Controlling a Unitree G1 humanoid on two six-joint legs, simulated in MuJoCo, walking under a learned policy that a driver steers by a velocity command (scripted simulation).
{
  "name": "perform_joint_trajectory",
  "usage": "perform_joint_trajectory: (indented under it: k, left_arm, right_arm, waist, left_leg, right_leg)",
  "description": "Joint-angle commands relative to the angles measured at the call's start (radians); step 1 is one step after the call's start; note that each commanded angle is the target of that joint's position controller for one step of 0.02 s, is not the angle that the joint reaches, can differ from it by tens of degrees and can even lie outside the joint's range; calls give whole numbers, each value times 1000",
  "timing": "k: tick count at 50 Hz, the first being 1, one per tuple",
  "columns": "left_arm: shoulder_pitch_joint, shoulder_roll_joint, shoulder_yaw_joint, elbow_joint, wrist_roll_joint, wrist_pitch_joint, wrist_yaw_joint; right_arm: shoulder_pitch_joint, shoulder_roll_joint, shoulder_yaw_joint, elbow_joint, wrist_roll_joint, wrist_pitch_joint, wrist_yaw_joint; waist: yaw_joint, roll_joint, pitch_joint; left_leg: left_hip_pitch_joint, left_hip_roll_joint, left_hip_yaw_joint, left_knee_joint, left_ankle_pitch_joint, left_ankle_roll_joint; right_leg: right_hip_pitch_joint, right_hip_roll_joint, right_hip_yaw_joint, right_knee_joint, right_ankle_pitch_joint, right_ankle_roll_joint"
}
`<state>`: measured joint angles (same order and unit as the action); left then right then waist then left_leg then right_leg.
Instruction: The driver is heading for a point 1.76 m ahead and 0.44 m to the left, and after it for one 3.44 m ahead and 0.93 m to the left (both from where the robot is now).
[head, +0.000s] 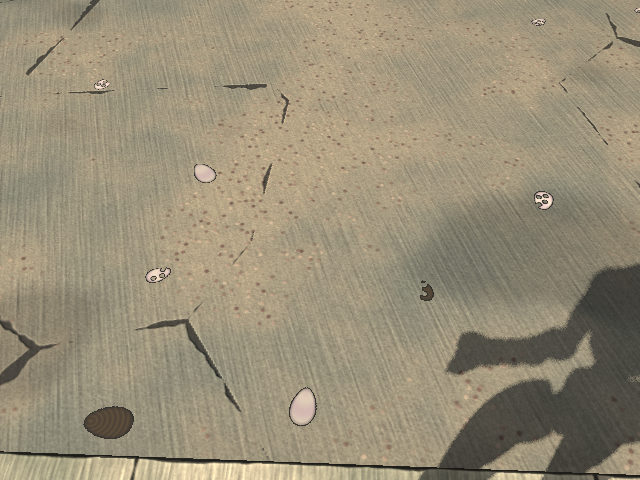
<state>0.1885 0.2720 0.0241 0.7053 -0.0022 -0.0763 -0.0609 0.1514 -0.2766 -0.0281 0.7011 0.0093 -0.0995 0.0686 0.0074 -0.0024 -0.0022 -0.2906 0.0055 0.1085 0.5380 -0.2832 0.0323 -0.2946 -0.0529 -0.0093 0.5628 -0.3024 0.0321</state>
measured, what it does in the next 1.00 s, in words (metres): stands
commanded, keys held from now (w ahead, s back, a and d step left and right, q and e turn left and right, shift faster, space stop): no key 1.00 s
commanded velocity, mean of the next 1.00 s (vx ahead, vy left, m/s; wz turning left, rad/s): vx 0.01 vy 0.00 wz -0.02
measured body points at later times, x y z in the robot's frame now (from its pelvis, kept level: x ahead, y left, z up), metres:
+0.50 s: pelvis +0.01 +0.01 +0.00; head +0.03 +0.01 +0.45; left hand +0.15 +0.29 -0.10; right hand +0.19 -0.26 -0.09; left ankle +0.00 +0.10 -0.73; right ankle -0.01 -0.14 -0.73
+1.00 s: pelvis +0.01 +0.02 +0.00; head +0.02 +0.03 +0.45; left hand +0.13 +0.30 -0.11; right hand +0.17 -0.25 -0.09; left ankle +0.00 +0.10 -0.73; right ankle -0.01 -0.14 -0.73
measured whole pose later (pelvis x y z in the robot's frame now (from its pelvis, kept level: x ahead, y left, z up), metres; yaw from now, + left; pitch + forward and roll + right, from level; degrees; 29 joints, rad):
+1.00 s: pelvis +0.01 +0.02 +0.00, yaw +2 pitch -1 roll -1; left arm 0.14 0.32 0.02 0.87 0.00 -0.05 -0.03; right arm 0.17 -0.32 -0.06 0.77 0.00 -0.09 0.09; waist 0.02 0.00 0.04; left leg -0.22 -0.01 0.08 0.54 -0.30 0.05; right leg -0.18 -0.07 -0.03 0.49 -0.29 0.06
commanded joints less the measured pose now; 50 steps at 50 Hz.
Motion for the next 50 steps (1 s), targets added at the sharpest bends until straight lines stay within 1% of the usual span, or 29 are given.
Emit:
perform_joint_trajectory:
  k: [1,6,17,32,50]
  left_arm:
    - [2,131,37,-63,1,-12,5]
    - [-16,144,39,-60,0,-7,10]
    - [-43,169,37,-36,-2,-2,21]
    - [-54,178,31,26,-2,9,30]
    - [-84,181,30,118,0,18,34]
  right_arm:
    - [-20,-130,-40,-79,-4,-16,-1]
    - [-28,-136,-46,-86,-4,-14,2]
    - [-36,-159,-57,-84,-7,-14,6]
    - [-23,-174,-62,-49,-9,-9,12]
    - [-11,-186,-66,15,-11,-3,15]
  waist:
    - [4,-7,-110]
    - [5,-2,-86]
    - [4,6,-68]
    - [7,14,-41]
    - [12,14,-23]
  left_leg:
    - [104,77,-92,-37,362,30]
    - [103,76,-96,-21,342,21]
    - [110,75,-107,-21,306,19]
    - [122,78,-128,-59,259,28]
    - [151,75,-148,-106,239,37]
  right_leg:
    - [34,-31,38,-46,265,-34]
    - [18,-26,30,-39,224,-21]
    - [26,-19,17,-50,183,-9]
    - [49,-17,0,-95,153,1]
    - [70,-24,-17,-135,154,9]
